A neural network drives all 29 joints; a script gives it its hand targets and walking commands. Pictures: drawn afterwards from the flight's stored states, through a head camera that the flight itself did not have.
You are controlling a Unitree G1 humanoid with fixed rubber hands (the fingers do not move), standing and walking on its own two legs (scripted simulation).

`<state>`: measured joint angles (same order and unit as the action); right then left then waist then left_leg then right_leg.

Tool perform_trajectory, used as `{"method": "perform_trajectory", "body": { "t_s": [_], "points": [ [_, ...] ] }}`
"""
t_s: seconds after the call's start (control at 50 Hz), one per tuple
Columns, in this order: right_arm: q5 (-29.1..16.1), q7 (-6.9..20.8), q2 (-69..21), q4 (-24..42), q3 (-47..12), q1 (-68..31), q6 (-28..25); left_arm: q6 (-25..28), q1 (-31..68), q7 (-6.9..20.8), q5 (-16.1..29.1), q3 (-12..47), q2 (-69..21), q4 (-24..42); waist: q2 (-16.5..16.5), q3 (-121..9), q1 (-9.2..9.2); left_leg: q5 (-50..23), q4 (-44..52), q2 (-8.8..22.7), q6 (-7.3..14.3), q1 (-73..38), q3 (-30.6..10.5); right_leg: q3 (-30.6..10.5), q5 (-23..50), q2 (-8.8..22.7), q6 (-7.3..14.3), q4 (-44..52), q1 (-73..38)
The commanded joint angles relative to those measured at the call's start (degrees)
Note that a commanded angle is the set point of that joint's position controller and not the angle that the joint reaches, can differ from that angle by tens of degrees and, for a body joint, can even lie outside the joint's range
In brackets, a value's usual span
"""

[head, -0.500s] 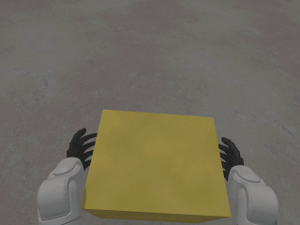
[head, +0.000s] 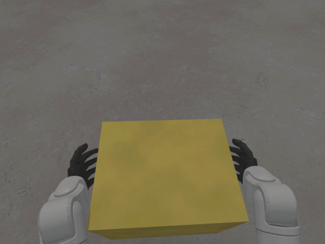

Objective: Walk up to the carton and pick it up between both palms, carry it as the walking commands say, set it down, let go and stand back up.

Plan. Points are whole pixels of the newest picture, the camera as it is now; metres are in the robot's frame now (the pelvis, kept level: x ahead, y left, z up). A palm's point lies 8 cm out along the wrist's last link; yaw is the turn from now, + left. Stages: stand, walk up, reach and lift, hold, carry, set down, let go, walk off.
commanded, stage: carry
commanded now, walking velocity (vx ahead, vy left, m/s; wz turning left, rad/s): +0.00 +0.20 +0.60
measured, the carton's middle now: (163, 181) +0.28 +0.00 +0.01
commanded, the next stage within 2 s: none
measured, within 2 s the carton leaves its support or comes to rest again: neither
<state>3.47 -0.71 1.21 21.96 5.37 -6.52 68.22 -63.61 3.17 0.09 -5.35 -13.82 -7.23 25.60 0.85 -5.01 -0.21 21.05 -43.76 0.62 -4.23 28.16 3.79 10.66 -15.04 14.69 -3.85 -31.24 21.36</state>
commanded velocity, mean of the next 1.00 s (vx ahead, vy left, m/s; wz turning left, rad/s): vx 0.00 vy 0.20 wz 0.60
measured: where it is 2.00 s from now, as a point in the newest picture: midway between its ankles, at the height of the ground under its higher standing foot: outside the picture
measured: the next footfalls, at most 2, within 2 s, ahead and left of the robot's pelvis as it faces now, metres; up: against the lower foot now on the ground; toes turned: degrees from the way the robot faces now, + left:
left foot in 0.08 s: +0.02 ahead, +0.16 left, +0.00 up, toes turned +9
right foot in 0.48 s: -0.01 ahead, +0.04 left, +0.00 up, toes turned +7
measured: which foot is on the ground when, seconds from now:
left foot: up 0.00-0.06, down 0.08-0.48, up 0.50-0.78, down 0.80-1.00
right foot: down 0.00-0.08, up 0.10-0.46, down 0.48-0.80, up 0.82-1.00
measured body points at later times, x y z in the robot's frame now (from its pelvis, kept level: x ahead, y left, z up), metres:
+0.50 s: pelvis -0.06 +0.15 -0.01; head -0.05 +0.13 +0.44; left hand +0.14 +0.38 +0.09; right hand +0.23 +0.03 +0.06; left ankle -0.02 +0.16 -0.74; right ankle -0.05 +0.04 -0.74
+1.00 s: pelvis -0.15 +0.32 -0.02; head -0.12 +0.36 +0.43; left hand -0.03 +0.63 +0.04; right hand +0.16 +0.32 +0.04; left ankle -0.13 +0.40 -0.74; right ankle -0.10 +0.20 -0.67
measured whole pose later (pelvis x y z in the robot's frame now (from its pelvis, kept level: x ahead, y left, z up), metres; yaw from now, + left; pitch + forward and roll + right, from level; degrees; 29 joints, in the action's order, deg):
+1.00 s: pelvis -0.15 +0.32 -0.02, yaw +34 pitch +5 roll +0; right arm 6.3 0.0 -4.8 27.4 8.7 -0.9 65.4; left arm -62.4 3.7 0.9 -3.6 -13.9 -7.3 26.3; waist 2.4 0.1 0.2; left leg 11.0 -32.0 -4.9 6.7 26.6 4.8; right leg 6.4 -28.5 9.1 -6.1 -64.7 33.7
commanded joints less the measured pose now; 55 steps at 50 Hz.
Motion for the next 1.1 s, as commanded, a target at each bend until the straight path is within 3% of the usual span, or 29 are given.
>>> {"method": "perform_trajectory", "body": {
  "t_s": [0.0, 0.04, 0.06, 0.08, 0.1, 0.16, 0.24, 0.28, 0.38, 0.4, 0.42, 0.44, 0.46, 0.48, 0.5, 0.52, 0.54, 0.6, 0.7, 0.76, 0.78, 0.8, 0.82, 0.84, 0.88, 0.94, 1.0, 1.04, 1.08],
  "points": [
    [-19.8, 11.3, -51.3, 8.5, -40.8, -26.4, -2.2, -2.7, 24.6, 13.8, 23.6, 47.5, -40.9, 5.0, 19.6, -14.4, 1.34, -3.2, 11.7, -2.6, 2.1, -2.8, 5.5, -5.0, 31.8, 10.6, 4.9, 3.1, -17.0],
    [-18.4, 11.1, -49.8, 8.2, -39.5, -20.0, -3.0, -2.6, 21.3, 13.5, 23.0, 48.4, -42.1, 2.6, 15.0, -17.2, 0.53, -8.5, 25.3, -1.4, 3.6, -15.0, 3.9, -3.2, 29.7, 9.1, 1.8, -3.4, -12.9],
    [-18.0, 11.2, -52.0, 7.1, -39.3, -18.5, -3.6, -1.7, 23.4, 13.7, 23.6, 49.1, -40.8, 7.5, 5.6, -18.9, 0.15, -13.8, 26.6, 1.6, 2.7, -23.8, 1.2, -1.8, 18.2, 7.4, 0.0, -9.9, -5.0],
    [-17.1, 11.5, -50.2, 6.5, -37.9, -17.4, -4.0, -2.1, 22.8, 13.5, 24.1, 50.6, -40.1, 6.6, -12.9, -17.4, -0.93, -46.4, 19.5, 12.9, 10.1, -33.1, -15.0, 1.0, -9.9, -1.3, -4.2, -20.8, 14.7],
    [-16.7, 11.5, -49.1, 9.0, -38.0, -16.6, -4.5, -2.2, 25.9, 13.5, 24.7, 52.4, -42.2, 6.9, -22.5, -17.7, -1.2, -57.5, 17.0, 16.5, 15.4, -35.2, -18.6, -2.3, -26.0, -2.7, -4.4, -32.1, 22.8],
    [-17.7, 11.7, -48.4, 14.0, -39.4, -18.5, -4.9, -1.3, 25.2, 13.6, 25.1, 52.2, -43.1, 7.3, -7.0, -17.9, -0.36, -44.7, 15.4, 11.3, 13.8, -28.2, -12.5, -9.4, -16.5, -2.7, -3.3, -38.7, 20.6],
    [-17.1, 11.8, -46.2, 14.2, -38.5, -16.9, -4.6, -1.1, 21.4, 12.4, 25.2, 53.5, -43.1, 5.7, -7.7, -15.1, -0.12, -25.8, 21.0, 8.6, 14.4, -19.8, -14.0, -7.6, -9.4, -5.5, -3.9, -34.2, 17.3],
    [-18.0, 12.2, -45.6, 16.3, -39.1, -18.4, -4.3, -1.1, 21.1, 12.0, 23.4, 53.9, -42.5, 8.0, -9.6, -15.1, -0.01, -14.7, 26.2, 8.3, 10.1, -19.2, -19.8, -7.0, -8.4, -7.7, -3.7, -31.4, 15.5],
    [-19.0, 12.9, -42.3, 13.1, -39.4, -16.6, -3.1, -1.6, 15.6, 10.9, 21.1, 51.2, -39.2, 4.3, -10.0, -12.7, 0.44, -13.6, 28.9, 5.3, 8.3, -17.3, -19.2, -6.0, -9.5, -10.7, -1.2, -14.8, 5.6],
    [-19.8, 12.9, -43.4, 15.7, -40.6, -19.7, -3.3, -1.6, 17.8, 11.0, 20.6, 50.6, -39.2, 6.1, -10.1, -11.6, 0.76, -17.7, 33.4, 2.9, 0.6, -14.1, -19.8, -2.9, -12.4, -14.3, 0.3, -8.3, -0.9],
    [-19.2, 13.0, -42.6, 15.4, -41.2, -19.5, -3.2, -1.9, 18.0, 11.2, 20.8, 49.8, -38.1, 5.6, -9.7, -10.9, 0.49, -24.3, 34.1, 3.4, -2.2, -10.8, -18.0, -1.6, -10.4, -14.1, 0.7, -0.6, -8.2],
    [-19.9, 12.8, -42.2, 15.1, -42.1, -20.0, -3.0, -2.1, 16.4, 11.1, 20.8, 49.4, -38.9, 3.0, -5.9, -12.3, 0.79, -25.2, 31.3, 2.4, -0.1, -12.0, -16.2, -1.6, -4.3, -12.0, 0.1, 7.8, -12.7],
    [-19.5, 12.5, -40.9, 13.4, -41.8, -20.0, -2.8, -2.1, 14.9, 11.0, 20.7, 48.7, -38.4, 1.4, -4.4, -13.4, 1.85, -22.1, 28.1, -1.0, -7.4, -4.2, -13.4, -5.4, -3.6, -5.2, 1.6, 19.4, -25.3],
    [-20.5, 12.4, -42.0, 13.6, -41.7, -21.0, -2.3, -2.5, 16.6, 11.2, 21.7, 47.8, -39.1, 2.1, 11.9, -14.2, 1.28, -7.5, 10.8, -3.4, -4.6, 3.3, -10.3, -20.3, 1.0, 12.5, 4.1, 17.4, -30.0],
    [-21.3, 12.5, -41.9, 15.2, -43.2, -22.1, -1.4, -2.3, 13.3, 11.6, 20.2, 44.5, -36.9, 0.1, 22.4, -12.2, 1.76, 6.3, -15.0, -5.0, -2.3, 9.8, -6.9, -30.0, 17.0, 24.1, 13.0, 16.9, -20.8],
    [-19.7, 12.6, -41.5, 14.0, -42.4, -23.7, -1.6, -2.3, 16.4, 11.9, 20.3, 44.7, -36.9, 1.9, 10.7, -8.6, 0.56, 4.2, -20.0, -1.0, 1.0, 12.7, -9.6, -20.6, 26.4, 21.4, 11.6, 15.5, -15.6],
    [-20.4, 12.8, -45.0, 15.1, -42.1, -27.7, -1.5, -2.8, 21.8, 12.3, 22.5, 47.5, -40.0, 5.1, 6.4, -9.9, -0.27, -0.4, -25.5, 0.1, 1.5, 11.0, -8.5, -12.2, 25.7, 17.3, 8.7, 12.5, -13.9],
    [-22.9, 12.3, -47.5, 12.0, -42.4, -28.7, -0.9, -3.8, 21.2, 12.0, 22.3, 45.8, -37.6, 4.2, 13.0, -7.2, 0.14, -2.1, -12.6, -2.5, 0.8, 10.2, 0.4, -0.1, 35.1, 5.5, 4.0, 5.0, -14.9],
    [-21.0, 12.1, -47.4, 9.8, -39.9, -25.5, -0.3, -4.4, 21.0, 12.7, 22.4, 47.6, -38.3, 4.2, 20.3, -8.5, 0.84, -3.4, 4.1, -0.2, 1.6, -2.9, 5.7, 0.2, 23.8, 10.5, 3.3, 7.4, -9.8],
    [-19.9, 12.7, -50.6, 6.5, -38.9, -21.1, -0.5, -4.6, 22.9, 12.8, 21.9, 48.3, -38.7, 5.7, 14.0, -11.6, -0.89, -8.4, 17.4, -2.7, 3.0, -11.8, 8.7, 1.4, 14.9, 9.2, -0.5, -1.7, -8.9],
    [-19.3, 12.4, -50.0, 6.3, -38.2, -20.7, -1.0, -4.4, 23.0, 12.8, 22.4, 48.6, -39.7, 5.4, 7.2, -12.9, -0.64, -11.0, 20.5, -3.8, 2.6, -19.9, 9.4, 4.7, 15.0, 6.4, -2.1, -9.7, -4.5],
    [-19.0, 12.7, -50.6, 8.4, -38.0, -22.3, -1.6, -4.2, 25.2, 12.9, 22.1, 49.5, -40.8, 6.2, -5.7, -13.5, -1.65, -21.1, 24.3, 7.4, 5.6, -26.2, -6.1, 4.3, -13.6, 0.2, -4.6, -21.0, 7.7],
    [-17.9, 12.6, -48.4, 4.8, -37.3, -19.4, -2.0, -4.6, 25.8, 13.4, 23.5, 50.3, -42.0, 4.5, -25.9, -12.8, -2.36, -33.1, 24.2, 18.8, 14.9, -28.0, -24.5, 1.4, -30.8, -4.6, -5.7, -32.4, 20.6],
    [-19.5, 12.3, -48.8, 10.2, -37.7, -25.4, -3.0, -3.5, 27.4, 13.7, 23.9, 50.3, -43.9, 2.0, -17.8, -14.2, -1.43, -48.2, 16.7, 15.9, 16.2, -32.3, -18.9, -5.0, -29.6, -3.0, -4.7, -38.4, 21.8],
    [-19.3, 12.3, -50.6, 14.0, -39.9, -25.0, -4.1, -2.0, 26.0, 13.6, 23.9, 51.1, -45.6, 2.1, -7.8, -17.5, -0.88, -42.1, 15.4, 12.5, 14.3, -27.3, -13.8, -8.8, -21.4, -2.0, -2.9, -40.5, 18.5],
    [-18.6, 12.3, -50.7, 13.3, -39.9, -23.1, -3.8, -1.5, 25.8, 13.2, 24.4, 51.6, -46.4, 3.8, -6.6, -18.3, -0.28, -23.4, 18.9, 8.8, 14.8, -19.3, -10.6, -6.5, -10.8, -4.7, -1.7, -35.5, 13.0],
    [-18.7, 12.4, -47.9, 12.4, -38.6, -19.4, -4.2, -0.7, 21.3, 12.0, 23.5, 52.5, -44.5, 4.2, -7.6, -16.6, -0.37, -28.7, 21.8, 10.6, 17.0, -20.6, -16.6, -5.5, -12.4, -6.7, -1.7, -27.1, 13.2],
    [-18.6, 12.7, -48.2, 15.2, -39.8, -21.2, -4.4, -0.5, 21.4, 11.7, 22.1, 52.4, -43.0, 6.1, -8.3, -16.6, 0.02, -17.8, 25.5, 9.7, 12.6, -18.9, -19.7, -7.0, -8.8, -8.0, -0.2, -26.4, 10.9],
    [-19.2, 12.8, -47.4, 13.8, -40.4, -21.0, -3.4, -1.0, 20.9, 11.6, 22.4, 51.4, -43.8, 5.8, -5.3, -17.1, 0.15, -22.9, 29.3, 9.7, 10.5, -19.4, -21.7, -5.0, -10.1, -11.4, 0.5, -17.2, 4.3]
  ]
}}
